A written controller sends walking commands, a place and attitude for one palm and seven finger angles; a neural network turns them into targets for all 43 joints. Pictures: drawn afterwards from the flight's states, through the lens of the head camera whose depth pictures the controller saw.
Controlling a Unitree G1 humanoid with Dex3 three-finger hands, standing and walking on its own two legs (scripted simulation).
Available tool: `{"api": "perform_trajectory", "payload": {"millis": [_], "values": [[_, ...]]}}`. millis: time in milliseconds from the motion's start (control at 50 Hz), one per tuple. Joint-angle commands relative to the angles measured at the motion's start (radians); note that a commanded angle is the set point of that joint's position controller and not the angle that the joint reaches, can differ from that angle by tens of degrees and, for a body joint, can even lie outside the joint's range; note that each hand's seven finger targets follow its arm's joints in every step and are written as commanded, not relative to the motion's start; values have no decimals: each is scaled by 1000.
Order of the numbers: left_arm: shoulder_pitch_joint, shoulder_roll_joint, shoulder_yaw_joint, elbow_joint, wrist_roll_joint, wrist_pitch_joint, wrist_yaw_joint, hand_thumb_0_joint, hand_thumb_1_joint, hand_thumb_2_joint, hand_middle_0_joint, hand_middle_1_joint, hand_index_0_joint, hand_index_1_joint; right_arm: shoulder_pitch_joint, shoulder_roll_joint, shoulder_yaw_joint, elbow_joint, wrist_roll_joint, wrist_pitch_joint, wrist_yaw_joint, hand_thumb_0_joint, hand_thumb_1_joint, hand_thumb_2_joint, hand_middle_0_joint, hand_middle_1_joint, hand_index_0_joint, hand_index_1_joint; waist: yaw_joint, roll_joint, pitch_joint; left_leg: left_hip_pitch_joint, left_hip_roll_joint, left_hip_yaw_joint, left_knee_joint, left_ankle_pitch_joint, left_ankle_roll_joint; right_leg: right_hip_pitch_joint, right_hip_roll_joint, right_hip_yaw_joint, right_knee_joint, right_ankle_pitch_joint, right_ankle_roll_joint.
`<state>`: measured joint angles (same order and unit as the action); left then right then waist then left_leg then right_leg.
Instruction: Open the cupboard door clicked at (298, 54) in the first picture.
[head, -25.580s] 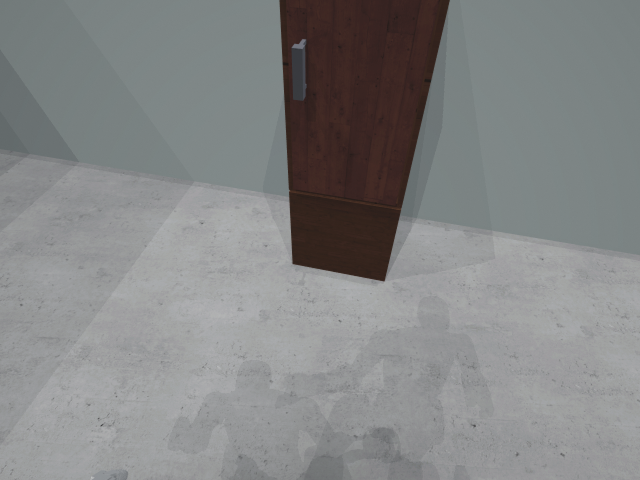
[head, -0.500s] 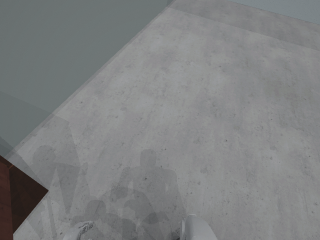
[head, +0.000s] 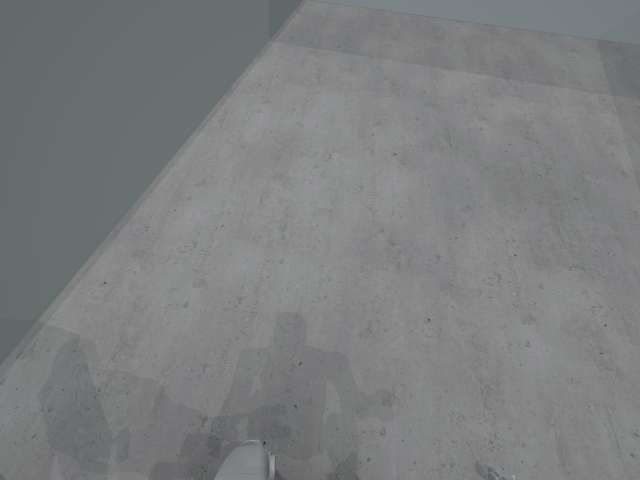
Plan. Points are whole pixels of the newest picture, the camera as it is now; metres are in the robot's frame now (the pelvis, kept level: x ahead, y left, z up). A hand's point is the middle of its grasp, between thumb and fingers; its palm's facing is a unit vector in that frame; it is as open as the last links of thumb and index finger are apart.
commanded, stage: walk to a spot facing it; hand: left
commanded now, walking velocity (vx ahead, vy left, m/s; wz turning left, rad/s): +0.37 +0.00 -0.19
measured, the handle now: out of the picture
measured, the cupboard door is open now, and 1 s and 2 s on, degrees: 52 52 52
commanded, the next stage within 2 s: turn to face it in 0.92 s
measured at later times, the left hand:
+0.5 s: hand (228, 334) +0.36 +0.19 -0.17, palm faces -0.18 -0.96 -0.20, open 7.3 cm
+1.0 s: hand (273, 276) +0.50 +0.13 -0.20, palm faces -0.14 -0.98 -0.16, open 7.3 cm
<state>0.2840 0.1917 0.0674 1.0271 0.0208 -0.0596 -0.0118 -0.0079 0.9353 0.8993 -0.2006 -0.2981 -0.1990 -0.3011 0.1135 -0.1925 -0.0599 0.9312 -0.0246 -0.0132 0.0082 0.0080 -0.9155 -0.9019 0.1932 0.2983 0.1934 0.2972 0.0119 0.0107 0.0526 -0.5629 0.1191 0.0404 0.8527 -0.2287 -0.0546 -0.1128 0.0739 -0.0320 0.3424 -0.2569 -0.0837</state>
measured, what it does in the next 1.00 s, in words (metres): walks ahead: left foot, then right foot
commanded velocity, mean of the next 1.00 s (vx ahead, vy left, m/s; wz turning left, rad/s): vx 0.35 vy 0.00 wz -0.15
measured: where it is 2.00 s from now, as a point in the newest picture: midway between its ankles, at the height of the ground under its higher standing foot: (367, 327)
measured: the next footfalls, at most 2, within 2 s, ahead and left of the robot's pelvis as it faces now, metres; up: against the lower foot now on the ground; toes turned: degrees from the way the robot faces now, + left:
left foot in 0.14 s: +0.21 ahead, +0.14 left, +0.00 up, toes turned +3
right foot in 0.58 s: +0.37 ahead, -0.14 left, +0.00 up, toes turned -18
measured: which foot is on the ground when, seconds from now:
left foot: up 0.00-0.12, down 0.14-0.58, up 0.60-0.96, down 0.98-1.00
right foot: down 0.00-0.14, up 0.16-0.56, down 0.58-0.98, up 1.00-1.00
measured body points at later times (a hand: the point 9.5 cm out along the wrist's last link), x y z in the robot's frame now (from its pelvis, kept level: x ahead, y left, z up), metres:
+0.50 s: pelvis +0.24 +0.01 +0.00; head +0.27 +0.00 +0.44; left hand +0.37 +0.24 -0.15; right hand +0.13 -0.22 -0.15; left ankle +0.17 +0.14 -0.74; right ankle +0.31 -0.14 -0.71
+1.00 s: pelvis +0.48 -0.04 -0.02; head +0.50 -0.04 +0.43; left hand +0.51 +0.18 -0.18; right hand +0.52 -0.31 -0.16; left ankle +0.60 +0.05 -0.75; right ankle +0.34 -0.13 -0.74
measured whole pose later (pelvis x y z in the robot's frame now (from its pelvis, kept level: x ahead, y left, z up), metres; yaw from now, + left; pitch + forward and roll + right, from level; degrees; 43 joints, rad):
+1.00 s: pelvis +0.48 -0.04 -0.02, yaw -12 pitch +0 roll -1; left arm 0.33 0.17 0.05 1.11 0.02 -0.05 -0.01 -0.01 0.93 0.90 -0.20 -0.30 -0.20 -0.30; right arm 0.16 -0.21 -0.06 0.99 -0.03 -0.06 0.02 0.01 -0.94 -0.90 0.20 0.30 0.20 0.30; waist 0.00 0.00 0.04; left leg -0.41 0.10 0.13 0.57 -0.13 0.02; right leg -0.07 -0.02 -0.12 0.60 -0.46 -0.01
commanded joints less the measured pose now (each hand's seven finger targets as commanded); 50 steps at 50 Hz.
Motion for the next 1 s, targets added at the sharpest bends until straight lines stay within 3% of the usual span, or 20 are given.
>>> {"api": "perform_trajectory", "payload": {"millis": [0,40,80,100,120,140,200,280,460,520,540,560,580,600,680,880,920,940,960,980], "values": [[115,119,12,2,-2,-24,14,0,900,900,-200,-300,-200,-300,-85,-41,1,-79,4,-29,12,0,-900,-900,200,300,200,300,36,-108,0,-22,-31,28,-142,-17,11,131,-297,235,-65,455,-110],[106,136,13,8,-4,-23,17,0,900,900,-200,-300,-200,-300,-78,-49,1,-74,4,-34,12,0,-900,-900,200,300,200,300,10,-112,9,88,-56,45,-231,-9,25,102,-294,215,-27,501,-93],[69,130,14,3,-10,-22,17,0,900,900,-200,-300,-200,-300,76,-83,-7,-16,-3,-44,-3,0,-900,-900,200,300,200,300,-73,-78,-35,385,-92,68,-364,63,51,-29,-238,159,139,572,-49],[66,111,12,-7,-12,-23,14,0,900,900,-200,-300,-200,-300,228,-151,-25,29,-10,-49,-11,0,-900,-900,200,300,200,300,-128,34,-122,643,12,-65,-396,63,93,-196,-177,129,351,422,-10],[120,68,6,-23,-21,-23,4,0,900,900,-200,-300,-200,-300,372,-266,-48,57,-28,-55,-20,0,-900,-900,200,300,200,300,-154,278,-249,860,312,-416,-461,59,218,-428,-53,-7,708,-77,37],[55,84,5,-54,-13,-31,4,0,900,900,-200,-300,-200,-300,404,-272,-42,56,-16,-40,-25,0,-900,-900,200,300,200,300,-161,210,-199,776,401,-540,-552,55,285,-503,-47,47,900,-282,33],[-5,58,13,-38,4,-3,-11,0,900,900,-200,-300,-200,-300,200,-121,-5,10,-9,-53,-27,0,-900,-900,200,300,200,300,-50,126,32,397,285,-314,-667,-139,190,-546,-174,88,987,-73,48],[2,8,5,-35,8,33,-26,0,900,900,-200,-300,-200,-300,227,-98,6,46,-2,-75,-32,0,-900,-900,200,300,200,300,-9,108,-24,403,195,-59,-674,121,175,-484,-191,47,768,20,76],[-237,17,-5,-92,7,33,-38,0,900,900,-200,-300,-200,-300,381,-115,11,126,-18,-55,-24,0,-900,-900,200,300,200,300,-54,105,64,446,192,70,-643,221,160,-358,-141,-87,335,70,50],[-44,77,5,-30,7,15,-30,0,900,900,-200,-300,-200,-300,371,-134,17,139,-7,-50,-23,0,-900,-900,200,300,200,300,52,45,-57,420,145,135,-346,508,112,0,-75,-121,195,60,0],[128,157,28,22,12,3,-18,0,900,900,-200,-300,-200,-300,341,-118,19,125,9,-54,-14,0,-900,-900,200,300,200,300,130,-44,-153,208,84,190,-91,419,71,295,-209,57,164,-22,-64],[271,270,60,55,3,4,-2,0,900,900,-200,-300,-200,-300,344,-59,26,87,24,-61,-16,0,-900,-900,200,300,200,300,162,-303,-268,-73,-65,203,259,-283,20,519,-508,508,24,-20,-187],[235,287,57,51,-17,9,6,0,900,900,-200,-300,-200,-300,264,-98,14,74,22,-56,-16,0,-900,-900,200,300,200,300,152,-261,-227,-149,-29,54,435,-373,38,417,-547,573,-61,-42,-208],[147,228,44,23,-19,14,16,0,900,900,-200,-300,-200,-300,194,-103,1,64,19,-54,-15,0,-900,-900,200,300,200,300,120,-171,-132,-169,15,-5,458,-269,44,281,-510,480,-75,-10,-180],[-36,105,1,-17,-4,-10,18,0,900,900,-200,-300,-200,-300,288,-11,13,117,0,-13,-6,0,-900,-900,200,300,200,300,-36,-125,3,35,59,13,198,-121,13,-91,-371,119,-146,145,-97],[33,122,8,36,-2,-28,13,0,900,900,-200,-300,-200,-300,91,-20,1,37,1,-37,21,0,-900,-900,200,300,200,300,-16,-121,42,108,-19,94,-235,32,32,27,-336,41,-80,282,-61],[16,125,9,35,-6,-24,15,0,900,900,-200,-300,-200,-300,218,-62,-8,76,-4,-46,11,0,-900,-900,200,300,200,300,-91,-46,-5,351,-61,114,-346,83,53,-41,-287,-18,118,416,-26],[24,99,8,18,-9,-18,12,0,900,900,-200,-300,-200,-300,355,-136,-24,113,-14,-53,0,0,-900,-900,200,300,200,300,-141,87,-93,576,41,-26,-383,118,106,-183,-217,-56,352,329,20],[69,48,-2,-5,-19,-15,5,0,900,900,-200,-300,-200,-300,472,-247,-48,134,-28,-53,-13,0,-900,-900,200,300,200,300,-156,305,-201,763,296,-361,-464,144,227,-399,-80,-130,684,-123,64],[-21,57,-6,-46,-10,-23,6,0,900,900,-200,-300,-200,-300,504,-259,-44,135,-19,-40,-21,0,-900,-900,200,300,200,300,-174,212,-176,700,377,-471,-538,170,290,-460,-65,-28,885,-323,47]]}}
